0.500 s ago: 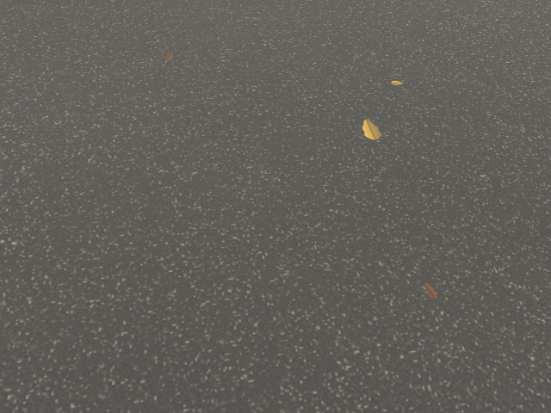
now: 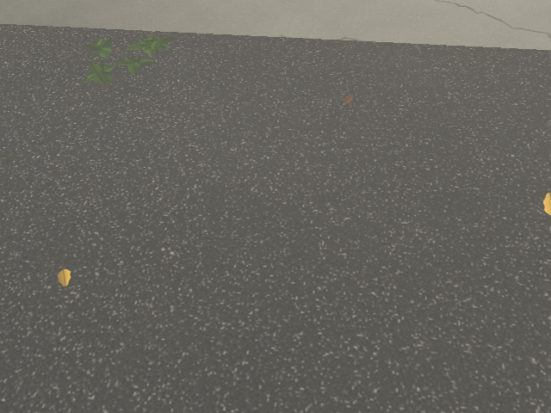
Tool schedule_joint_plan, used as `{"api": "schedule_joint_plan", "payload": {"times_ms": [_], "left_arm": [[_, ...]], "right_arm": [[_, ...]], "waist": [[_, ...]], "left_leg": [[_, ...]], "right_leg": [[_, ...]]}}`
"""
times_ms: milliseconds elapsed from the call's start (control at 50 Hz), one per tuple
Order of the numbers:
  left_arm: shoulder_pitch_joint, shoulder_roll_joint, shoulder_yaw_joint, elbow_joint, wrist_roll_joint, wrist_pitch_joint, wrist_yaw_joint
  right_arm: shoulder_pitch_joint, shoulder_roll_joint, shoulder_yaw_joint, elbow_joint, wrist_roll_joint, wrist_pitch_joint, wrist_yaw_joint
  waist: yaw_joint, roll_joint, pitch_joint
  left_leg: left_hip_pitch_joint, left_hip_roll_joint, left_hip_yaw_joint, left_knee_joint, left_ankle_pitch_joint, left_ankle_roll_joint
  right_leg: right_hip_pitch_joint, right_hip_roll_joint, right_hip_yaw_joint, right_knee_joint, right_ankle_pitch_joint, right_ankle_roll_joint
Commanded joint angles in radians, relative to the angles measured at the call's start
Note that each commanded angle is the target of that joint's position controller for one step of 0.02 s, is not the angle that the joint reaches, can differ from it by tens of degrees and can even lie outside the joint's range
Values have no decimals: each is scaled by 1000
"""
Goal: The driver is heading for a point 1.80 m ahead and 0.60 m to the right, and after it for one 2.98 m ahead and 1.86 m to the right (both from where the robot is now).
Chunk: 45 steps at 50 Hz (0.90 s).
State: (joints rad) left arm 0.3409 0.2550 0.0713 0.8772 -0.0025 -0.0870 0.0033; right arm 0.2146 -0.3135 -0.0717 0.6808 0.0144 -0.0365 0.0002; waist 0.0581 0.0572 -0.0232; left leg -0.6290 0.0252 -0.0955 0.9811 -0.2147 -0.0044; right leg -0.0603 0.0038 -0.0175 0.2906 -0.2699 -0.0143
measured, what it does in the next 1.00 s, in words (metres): walks ahead, turning right: left foot, then right foot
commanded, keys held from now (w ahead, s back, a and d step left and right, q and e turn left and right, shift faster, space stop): w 0.08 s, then w+e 0.40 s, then e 0.36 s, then w+e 0.16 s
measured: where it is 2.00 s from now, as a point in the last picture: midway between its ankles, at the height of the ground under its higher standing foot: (416, 299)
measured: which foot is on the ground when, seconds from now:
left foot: up 0.00-0.18, down 0.20-0.70, up 0.72-1.00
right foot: down 0.00-0.22, up 0.24-0.68, down 0.70-1.00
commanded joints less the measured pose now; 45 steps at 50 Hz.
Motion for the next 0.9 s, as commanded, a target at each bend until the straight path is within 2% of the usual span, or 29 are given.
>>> {"api": "schedule_joint_plan", "payload": {"times_ms": [20, 60, 120, 160, 180, 200, 220, 240, 260, 280, 300, 320, 340, 380, 420, 520, 560, 620, 660, 680, 700, 720, 740, 760, 780, 800, 820, 860, 900], "left_arm": [[-32, 158, 25, -49, -10, -11, 1], [0, 179, 26, -37, -16, -6, -1], [52, 203, 25, -17, -30, 5, -7], [45, 225, 28, -11, -34, 15, -6], [29, 230, 27, -13, -36, 18, -4], [31, 209, 18, -16, -29, 16, -4], [25, 133, -10, -52, 4, 9, -7], [137, 26, -40, -69, -15, -8, -6], [78, 155, -4, -54, -46, -14, -7], [9, 180, 7, -81, -56, -13, -8], [-24, 162, 5, -82, -45, -8, -4], [-31, 148, 9, -81, -31, 0, -2], [-8, 129, 10, -71, -31, 15, -3], [1, 82, 3, -71, -33, 39, -4], [-35, 75, 5, -90, -28, 54, -2], [-184, 60, -6, -150, -11, 46, -30], [-258, 50, -13, -188, -1, 42, -47], [-271, 85, 1, -228, -4, 49, -67], [-190, 130, 25, -228, -2, 55, -70], [-85, 170, 47, -207, -4, 56, -65], [17, 228, 74, -186, -1, 57, -45], [5, 329, 86, -195, 0, 66, -19], [-34, 352, 80, -261, 19, 55, -29], [-52, 280, 66, -284, 10, 53, -38], [-106, 237, 54, -281, -7, 49, -36], [-151, 200, 44, -281, -20, 51, -31], [-184, 181, 38, -287, -17, 56, -22], [-201, 180, 38, -295, 5, 62, -14], [-195, 193, 44, -297, -1, 62, -4]], "right_arm": [[-162, -9, 11, -125, -4, -30, 13], [-217, 9, 22, -146, 2, -36, 25], [-253, -12, 16, -171, 12, -41, 38], [-194, -51, -2, -165, 15, -47, 40], [-92, -81, -20, -136, 12, -48, 35], [60, -129, -46, -93, 8, -45, 24], [255, -208, -68, -66, -13, -36, 5], [274, -254, -67, -58, -31, -31, 8], [250, -152, -42, -58, -30, -36, 12], [180, -111, -27, -52, -18, -40, 12], [116, -81, -17, -49, -15, -45, 15], [66, -58, -13, -45, -19, -51, 18], [33, -39, -10, -40, -25, -60, 19], [11, -30, -14, -19, -25, -79, 18], [7, -42, -21, 3, -28, -88, 14], [1, -84, -34, 32, -29, -78, -8], [24, -110, -42, 45, -20, -66, -20], [36, -145, -54, 57, 6, -40, -31], [15, -168, -64, 47, 24, -21, -38], [2, -164, -63, 41, 30, -12, -38], [27, -137, -52, 40, 24, -13, -35], [112, -6, -12, 10, -47, -19, -26], [198, -29, 2, -3, -36, -30, -14], [93, -117, -19, -1, -4, -34, -7], [14, -116, -16, -31, 7, -31, -13], [-5, -104, -15, -20, -9, -22, -28], [-10, -116, -20, -24, -21, -9, -39], [16, -110, -23, -23, -25, 10, -38], [9, -81, -14, -23, -28, 11, -37]], "waist": [[16, -171, 100], [39, -174, 108], [38, -182, 124], [-23, -199, 103], [-91, -186, 44], [-166, -159, -61], [-239, -25, -241], [-166, 264, -396], [-195, 150, -299], [-171, 130, -148], [-139, 69, -79], [-107, 69, -27], [-76, 80, -5], [-50, 53, 20], [-40, 26, 57], [-62, -13, 120], [-89, -22, 122], [-78, 6, 82], [-28, 30, 16], [29, 13, -42], [78, -52, -105], [-25, -326, -183], [-50, -327, -415], [20, -136, -407], [2, -100, -273], [-29, -33, -174], [-53, -58, -131], [-88, -105, -121], [-85, -116, -122]], "left_leg": [[-121, 42, 67, -147, 113, -20], [-38, 35, 104, -267, 143, -18], [62, 12, 121, -375, 105, 7], [178, -17, 123, -441, 76, 40], [333, -39, 135, -487, 96, 65], [568, -31, 126, -488, 113, 92], [893, 195, -105, -449, 98, 155], [1058, 424, -563, -617, -149, 282], [956, 389, -569, -680, -242, 259], [836, 358, -396, -691, -200, 223], [713, 309, -283, -718, -109, 202], [618, 271, -193, -752, -36, 190], [551, 244, -118, -788, 14, 180], [493, 241, -32, -835, 110, 189], [480, 242, 41, -860, 181, 192], [476, 209, 228, -860, 352, 168], [496, 217, 273, -821, 475, 158], [605, 245, 291, -714, 629, 133], [645, 241, 297, -547, 819, 107], [627, 211, 310, -385, 823, 81], [527, 148, 324, -150, 645, 23], [215, 29, 304, 190, -300, -41], [10, -108, 78, 480, -561, -77], [-28, -53, -28, 494, -455, -56], [-69, -23, -9, 428, -354, -41], [-61, 16, -5, 351, -287, -45], [-13, 34, -13, 288, -246, -46], [84, 30, -3, 206, -207, -44], [100, 25, 11, 87, -169, -51]], "right_leg": [[8, -206, 143, -160, 162, -162], [-21, -204, 105, -155, 203, -157], [-16, -247, 132, -134, 244, -157], [4, -271, 150, -69, 400, -141], [-10, -246, 116, 43, 563, -118], [-85, -193, 73, 234, 625, -87], [-308, -130, 36, 572, 320, -43], [-575, 17, 74, 878, -305, -1], [-655, -25, 164, 994, -283, -6], [-711, -69, 135, 1006, -192, -16], [-678, -108, 118, 972, -109, -16], [-643, -131, 117, 926, -51, -12], [-588, -148, 122, 909, -10, -9], [-564, -150, 118, 891, 28, 0], [-610, -147, 133, 847, 85, 11], [-593, -120, 74, 526, 322, 17], [-547, -100, 14, 430, 353, 11], [-516, -68, -17, 361, 274, -21], [-407, -5, -63, 339, 176, -58], [-271, 36, -75, 276, 205, -87], [-78, 41, -26, 190, 397, -124], [198, -190, 277, 295, 919, -218], [377, -396, 747, 195, 789, -460], [325, -351, 670, 115, 638, -413], [211, -302, 559, 93, 502, -359], [76, -253, 487, 75, 427, -308], [-37, -226, 447, 55, 407, -290], [-161, -183, 410, 16, 344, -273], [-206, -150, 393, -17, 166, -270]]}}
